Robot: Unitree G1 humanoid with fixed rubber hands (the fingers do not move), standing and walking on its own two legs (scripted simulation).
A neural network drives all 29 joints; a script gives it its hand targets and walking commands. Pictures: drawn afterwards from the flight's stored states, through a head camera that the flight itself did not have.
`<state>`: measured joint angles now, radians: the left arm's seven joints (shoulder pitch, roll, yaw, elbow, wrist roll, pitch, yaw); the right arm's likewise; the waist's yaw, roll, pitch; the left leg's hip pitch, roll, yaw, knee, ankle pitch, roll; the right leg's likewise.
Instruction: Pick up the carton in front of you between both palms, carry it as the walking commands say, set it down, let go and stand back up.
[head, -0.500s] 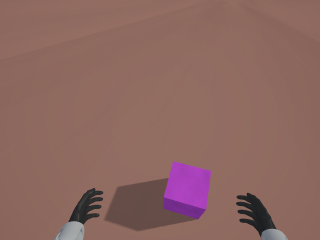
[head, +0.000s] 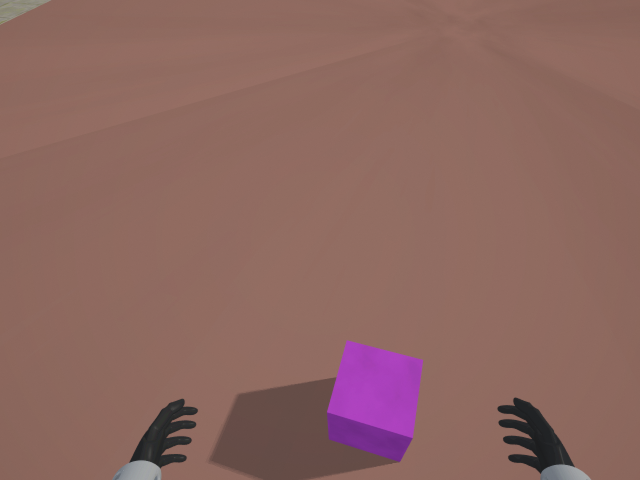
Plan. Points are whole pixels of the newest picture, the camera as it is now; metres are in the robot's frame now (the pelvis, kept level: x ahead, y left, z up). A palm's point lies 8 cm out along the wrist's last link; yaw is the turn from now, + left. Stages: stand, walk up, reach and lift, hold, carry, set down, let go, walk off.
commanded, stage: stand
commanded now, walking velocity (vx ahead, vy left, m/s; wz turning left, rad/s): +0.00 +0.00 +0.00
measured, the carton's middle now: (373, 401) +0.42 -0.09 -0.64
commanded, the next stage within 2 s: none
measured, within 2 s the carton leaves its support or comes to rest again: neither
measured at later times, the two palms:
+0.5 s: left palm out of the picture +0.12 +0.28 -0.08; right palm (581, 478) +0.15 -0.30 -0.10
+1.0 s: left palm out of the picture +0.09 +0.29 -0.08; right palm out of the picture +0.11 -0.31 -0.10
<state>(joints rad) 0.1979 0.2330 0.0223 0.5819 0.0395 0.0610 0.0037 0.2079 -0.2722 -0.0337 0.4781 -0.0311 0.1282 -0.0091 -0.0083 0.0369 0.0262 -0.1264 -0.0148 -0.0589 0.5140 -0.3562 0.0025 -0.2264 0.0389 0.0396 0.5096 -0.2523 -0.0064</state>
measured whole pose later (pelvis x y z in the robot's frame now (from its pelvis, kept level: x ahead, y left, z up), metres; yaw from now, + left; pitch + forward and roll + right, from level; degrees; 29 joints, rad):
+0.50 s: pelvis +0.02 -0.02 +0.00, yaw +2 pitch -1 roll +0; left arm 0.15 0.32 0.05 0.85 0.03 0.00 0.02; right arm 0.20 -0.36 -0.02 0.76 -0.03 0.00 -0.03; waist 0.01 0.05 0.01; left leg -0.11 0.00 -0.09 0.47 -0.35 -0.02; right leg -0.21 0.04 0.00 0.49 -0.27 -0.03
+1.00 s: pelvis +0.00 -0.01 +0.01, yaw +2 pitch -2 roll +0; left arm 0.12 0.35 0.04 0.97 0.02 0.00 0.01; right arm 0.19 -0.39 0.01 0.88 -0.03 -0.01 -0.03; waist 0.01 0.04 0.02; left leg -0.07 -0.01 -0.08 0.39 -0.29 -0.02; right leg -0.17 0.03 0.01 0.42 -0.21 -0.02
